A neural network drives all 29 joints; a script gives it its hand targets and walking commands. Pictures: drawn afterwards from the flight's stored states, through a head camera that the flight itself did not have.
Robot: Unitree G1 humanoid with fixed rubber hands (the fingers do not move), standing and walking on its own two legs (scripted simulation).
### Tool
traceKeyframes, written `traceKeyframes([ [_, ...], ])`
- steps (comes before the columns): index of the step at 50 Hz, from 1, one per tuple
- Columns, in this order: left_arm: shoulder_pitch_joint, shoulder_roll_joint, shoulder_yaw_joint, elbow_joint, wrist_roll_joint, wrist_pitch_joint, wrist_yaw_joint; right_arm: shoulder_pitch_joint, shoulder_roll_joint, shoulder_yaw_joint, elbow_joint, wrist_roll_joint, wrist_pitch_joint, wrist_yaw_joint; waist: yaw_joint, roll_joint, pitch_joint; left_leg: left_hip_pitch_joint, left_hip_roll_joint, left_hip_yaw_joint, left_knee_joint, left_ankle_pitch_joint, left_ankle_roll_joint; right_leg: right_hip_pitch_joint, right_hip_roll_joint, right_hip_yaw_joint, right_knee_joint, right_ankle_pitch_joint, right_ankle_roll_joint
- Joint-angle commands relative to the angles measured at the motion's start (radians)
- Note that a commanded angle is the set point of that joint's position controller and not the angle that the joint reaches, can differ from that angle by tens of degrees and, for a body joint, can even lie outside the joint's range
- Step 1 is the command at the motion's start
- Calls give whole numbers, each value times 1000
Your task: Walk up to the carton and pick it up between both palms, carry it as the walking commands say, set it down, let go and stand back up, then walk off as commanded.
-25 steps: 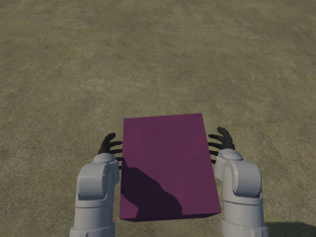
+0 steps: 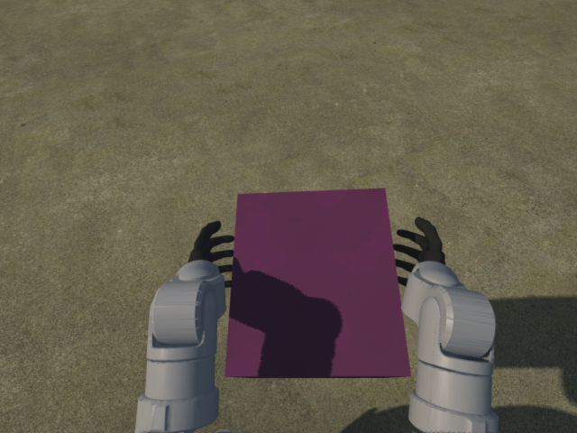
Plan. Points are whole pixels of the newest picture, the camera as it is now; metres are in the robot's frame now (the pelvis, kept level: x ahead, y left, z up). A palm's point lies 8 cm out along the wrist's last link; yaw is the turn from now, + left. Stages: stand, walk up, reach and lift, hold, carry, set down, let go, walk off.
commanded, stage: carry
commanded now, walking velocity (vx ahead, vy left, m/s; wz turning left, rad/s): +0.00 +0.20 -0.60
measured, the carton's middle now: (313, 290) +0.33 -0.04 -0.01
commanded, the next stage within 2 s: none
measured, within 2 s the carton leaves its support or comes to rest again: neither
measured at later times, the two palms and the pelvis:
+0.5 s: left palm (178, 301) +0.28 +0.14 +0.08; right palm (412, 376) +0.18 -0.13 +0.07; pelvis -0.05 +0.11 +0.00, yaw -18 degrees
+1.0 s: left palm (103, 318) +0.26 +0.22 +0.08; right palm out of the picture +0.12 -0.02 +0.07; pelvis -0.06 +0.25 -0.01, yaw -36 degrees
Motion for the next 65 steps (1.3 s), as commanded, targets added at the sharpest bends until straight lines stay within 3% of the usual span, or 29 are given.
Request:
traceKeyframes([
  [1, -434, -944, -602, -113, -409, -13, -334, -458, 1068, 761, 38, 453, 34, 492, 71, -231, -452, 207, -20, 24, -343, 45, 9, 196, -131, 99, 8, 398, -106],
  [2, -479, -925, -611, -164, -409, -15, -330, -445, 1070, 747, 72, 444, 36, 496, 59, -127, -449, 338, 23, 12, -461, 60, 28, 99, -97, 56, 85, 260, -78],
  [4, -483, -945, -635, -148, -414, -10, -328, -428, 1043, 728, 79, 425, 29, 503, 81, 288, -456, 528, 411, -330, -448, 633, 208, -228, 98, -182, 479, -404, 7],
  [5, -505, -949, -662, -148, -441, -16, -335, -408, 1049, 707, 102, 419, 14, 508, 75, 296, -474, 442, 364, -175, -400, 573, 257, -195, 4, -149, 505, -405, -8],
  [7, -581, -980, -706, -165, -494, -9, -349, -432, 1027, 677, 44, 402, 2, 497, 66, 225, -416, 383, 237, -86, -402, 575, 198, -138, 35, -170, 498, -329, -39],
  [11, -641, -1021, -753, -201, -571, -5, -367, -439, 1062, 617, 33, 382, -17, 477, 65, 329, -430, 444, 222, 49, -368, 526, 182, -122, 22, -226, 389, -266, -8],
  [15, -560, -977, -693, -104, -559, 16, -385, -394, 1033, 628, 26, 343, -20, 451, 66, 239, -445, 382, 234, 61, -271, 437, 197, 74, 35, -238, 95, -197, -38],
  [17, -501, -978, -658, -47, -543, 16, -392, -375, 1002, 651, 53, 334, -10, 449, 86, 13, -413, 286, 182, 99, -125, 422, 116, 238, -56, -90, -206, 41, -70],
  [19, -475, -951, -607, 15, -505, 21, -394, -427, 1068, 704, 73, 359, 5, 447, 77, -404, -433, -172, 27, 82, 144, -213, -1, 579, -436, 416, -171, 973, -211],
  [20, -447, -971, -612, 21, -511, 22, -399, -497, 1041, 731, 2, 381, -1, 448, 88, -303, -423, -225, 27, -26, 228, -218, 11, 608, -363, 306, -90, 1083, -245],
  [21, -377, -988, -601, 103, -489, 16, -398, -510, 1020, 739, -3, 390, 8, 455, 90, -331, -393, -290, 25, -52, 239, -180, 15, 621, -357, 313, -67, 1053, -273],
  [22, -406, -1000, -597, 49, -496, 5, -400, -516, 1037, 775, -14, 408, -2, 453, 90, -243, -436, -266, 26, -43, 293, -145, -3, 608, -294, 207, -61, 1001, -223],
  [25, -501, -1018, -591, -46, -496, -10, -382, -647, 1072, 796, -109, 475, -8, 461, 86, -195, -431, -201, 6, -22, 231, -51, -1, 507, -228, 85, -88, 749, -175],
  [29, -523, -938, -606, -208, -454, -29, -336, -528, 1037, 739, -15, 484, 4, 479, 92, -129, -470, -20, -21, 29, 103, -21, -15, 345, -201, 74, -134, 381, -152],
  [31, -446, -923, -582, -151, -418, -17, -333, -516, 1043, 750, 17, 483, 26, 484, 89, -233, -418, 32, -52, 37, 40, -12, -4, 255, -198, 118, -174, 256, -145],
  [34, -389, -891, -593, -119, -380, -3, -331, -415, 1018, 720, 87, 443, 36, 497, 62, -153, -419, 227, -37, 51, -275, 12, 25, 124, -142, 45, -81, 140, -97],
  [35, -398, -884, -608, -123, -369, -3, -326, -409, 1028, 720, 112, 430, 42, 501, 49, -82, -453, 349, 1, 23, -361, 83, 60, 8, -62, -21, 6, -23, -74],
  [37, -460, -909, -606, -98, -377, -4, -334, -454, 1033, 732, 115, 428, 37, 507, 67, 298, -439, 427, 407, -388, -521, 220, 222, -221, 88, -162, 506, -368, 16],
  [40, -526, -954, -673, -100, -465, 0, -350, -460, 1002, 658, 102, 396, 21, 504, 61, 180, -355, 257, 270, -149, -463, 309, 211, -161, 21, -173, 586, -314, -13],
  [44, -664, -1044, -760, -180, -565, -6, -366, -470, 1057, 608, 50, 395, -12, 484, 67, 349, -388, 355, 184, 55, -419, 203, 149, -110, 14, -215, 419, -247, -5],
  [46, -697, -1002, -734, -225, -571, -3, -369, -507, 1073, 620, 36, 408, -15, 478, 66, 328, -412, 389, 217, 38, -386, 224, 176, -58, 33, -245, 304, -284, -15],
  [49, -604, -993, -663, -75, -555, 24, -389, -467, 1052, 623, 63, 359, -7, 448, 72, 146, -428, 304, 234, 53, -277, 222, 176, 153, 7, -209, -42, -179, -67],
  [50, -547, -980, -635, -34, -551, 27, -403, -463, 1044, 649, 47, 358, -11, 439, 79, -42, -413, 225, 186, 66, -188, 227, 127, 258, -51, -116, -283, -46, -65],
  [51, -427, -984, -620, 47, -528, 31, -406, -450, 996, 675, 11, 344, -7, 437, 85, -307, -405, -16, 108, 108, -46, 16, 60, 414, -284, 226, -313, 152, -134],
  [52, -425, -950, -608, 8, -521, 29, -406, -399, 1022, 707, 20, 350, -3, 431, 74, -451, -402, -269, 0, 66, 146, -241, -1, 545, -450, 488, -255, 601, -222],
  [54, -387, -1027, -587, 113, -491, 24, -418, -618, 1027, 753, -69, 385, 2, 439, 83, -330, -394, -306, 38, -79, 321, -134, 8, 565, -356, 302, -110, 907, -248],
  [56, -428, -1034, -594, 50, -505, 18, -409, -612, 1045, 779, -79, 433, -7, 450, 88, -113, -429, -293, 7, -30, 313, -70, -1, 584, -271, 143, -81, 927, -204],
  [60, -491, -989, -604, -111, -477, -23, -364, -583, 1047, 746, -42, 469, -5, 464, 91, -109, -482, -151, -21, 9, 156, -43, -15, 515, -208, 40, -75, 726, -168],
  [65, -428, -895, -576, -157, -405, -12, -336, -488, 1048, 765, 48, 476, 33, 483, 85, -299, -443, 76, -61, 60, -35, 4, -6, 280, -166, 20, -139, 363, -130],
])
